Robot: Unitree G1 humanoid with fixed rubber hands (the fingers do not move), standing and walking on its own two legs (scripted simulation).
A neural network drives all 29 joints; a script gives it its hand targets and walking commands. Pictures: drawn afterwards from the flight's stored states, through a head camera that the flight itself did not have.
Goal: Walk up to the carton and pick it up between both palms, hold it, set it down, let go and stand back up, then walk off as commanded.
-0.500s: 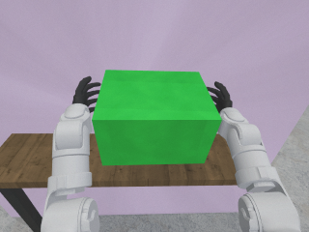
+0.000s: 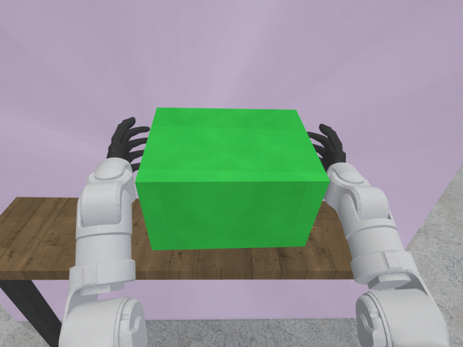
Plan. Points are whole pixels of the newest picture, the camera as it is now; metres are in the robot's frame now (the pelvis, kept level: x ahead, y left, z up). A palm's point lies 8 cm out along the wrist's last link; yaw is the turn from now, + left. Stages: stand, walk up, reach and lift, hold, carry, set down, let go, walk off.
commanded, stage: hold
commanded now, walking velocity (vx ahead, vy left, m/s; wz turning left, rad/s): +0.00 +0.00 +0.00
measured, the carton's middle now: (228, 175) +0.38 +0.01 +0.17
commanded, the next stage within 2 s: none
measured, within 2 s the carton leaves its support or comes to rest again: neither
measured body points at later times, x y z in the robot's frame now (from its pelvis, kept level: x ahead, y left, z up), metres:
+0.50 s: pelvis +0.00 +0.00 +0.00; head -0.07 +0.02 +0.45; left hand +0.37 +0.19 +0.21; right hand +0.37 -0.17 +0.20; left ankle +0.05 +0.13 -0.75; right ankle +0.01 -0.10 -0.75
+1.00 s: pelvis -0.01 +0.00 +0.00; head -0.07 +0.02 +0.45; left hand +0.37 +0.18 +0.23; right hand +0.37 -0.17 +0.20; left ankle +0.05 +0.13 -0.75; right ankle +0.01 -0.10 -0.75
